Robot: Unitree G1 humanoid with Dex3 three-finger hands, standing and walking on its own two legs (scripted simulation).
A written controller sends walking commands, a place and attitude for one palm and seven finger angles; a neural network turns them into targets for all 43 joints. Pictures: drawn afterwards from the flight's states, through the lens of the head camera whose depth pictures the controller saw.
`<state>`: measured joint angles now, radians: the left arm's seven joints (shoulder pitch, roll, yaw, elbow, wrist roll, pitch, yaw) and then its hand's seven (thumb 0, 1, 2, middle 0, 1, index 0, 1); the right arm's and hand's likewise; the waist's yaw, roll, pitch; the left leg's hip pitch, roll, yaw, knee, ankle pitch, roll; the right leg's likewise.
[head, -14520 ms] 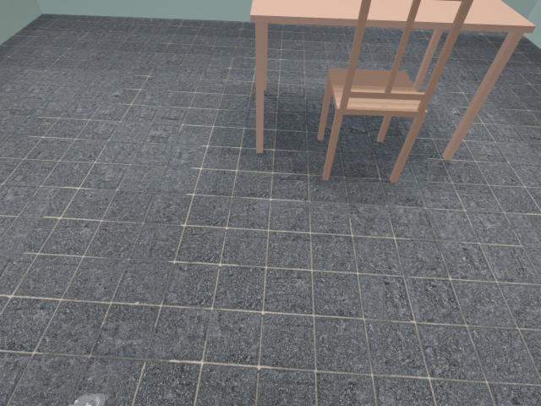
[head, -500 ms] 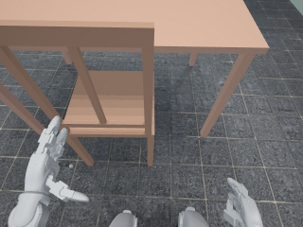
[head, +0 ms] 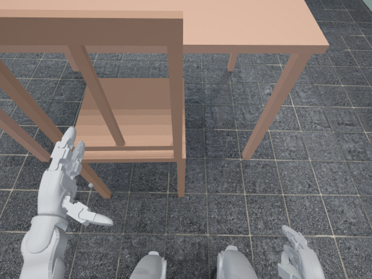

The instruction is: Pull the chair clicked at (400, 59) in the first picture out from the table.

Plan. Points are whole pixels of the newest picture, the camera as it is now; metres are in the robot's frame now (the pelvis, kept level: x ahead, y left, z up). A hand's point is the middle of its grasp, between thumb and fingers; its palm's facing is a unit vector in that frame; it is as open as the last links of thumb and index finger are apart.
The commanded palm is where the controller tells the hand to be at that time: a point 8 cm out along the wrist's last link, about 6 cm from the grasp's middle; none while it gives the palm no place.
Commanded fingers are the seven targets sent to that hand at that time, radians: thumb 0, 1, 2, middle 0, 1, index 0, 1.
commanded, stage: aim the fingers beside a spindle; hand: left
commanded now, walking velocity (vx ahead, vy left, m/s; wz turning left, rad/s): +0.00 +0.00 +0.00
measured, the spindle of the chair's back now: (104, 107) +0.49 +0.22 +0.03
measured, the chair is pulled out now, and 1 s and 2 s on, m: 0.00 0.00 0.00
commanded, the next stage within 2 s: push the fingers through the gap in 1.40 s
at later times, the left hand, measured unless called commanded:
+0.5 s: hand (101, 172) +0.33 +0.20 +0.02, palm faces +0.04 -1.00 -0.04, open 17.0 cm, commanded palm +0.31 +0.25 +0.01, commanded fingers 0.00 -0.50 0.30 -0.06 -0.08 -0.06 -0.08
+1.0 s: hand (109, 166) +0.35 +0.19 +0.00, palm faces +0.05 -1.00 -0.05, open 17.0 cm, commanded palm +0.32 +0.24 +0.00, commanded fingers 0.00 -0.50 0.30 -0.06 -0.08 -0.06 -0.08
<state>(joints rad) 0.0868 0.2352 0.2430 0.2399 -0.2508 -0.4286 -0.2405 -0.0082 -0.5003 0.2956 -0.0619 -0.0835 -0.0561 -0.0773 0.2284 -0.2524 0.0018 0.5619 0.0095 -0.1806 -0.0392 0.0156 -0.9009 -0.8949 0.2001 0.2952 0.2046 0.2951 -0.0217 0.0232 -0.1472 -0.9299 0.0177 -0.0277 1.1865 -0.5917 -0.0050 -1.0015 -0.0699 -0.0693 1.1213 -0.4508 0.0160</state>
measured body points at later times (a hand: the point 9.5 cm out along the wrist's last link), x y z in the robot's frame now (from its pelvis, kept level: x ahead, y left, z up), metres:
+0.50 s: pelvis -0.01 +0.00 -0.01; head +0.10 +0.01 +0.42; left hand +0.32 +0.25 +0.02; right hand +0.15 -0.25 -0.11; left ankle -0.01 +0.12 -0.65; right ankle +0.04 -0.14 -0.65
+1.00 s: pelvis -0.01 +0.00 -0.02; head +0.11 +0.00 +0.41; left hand +0.34 +0.24 +0.01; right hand +0.13 -0.25 -0.13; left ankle -0.01 +0.12 -0.65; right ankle +0.04 -0.14 -0.65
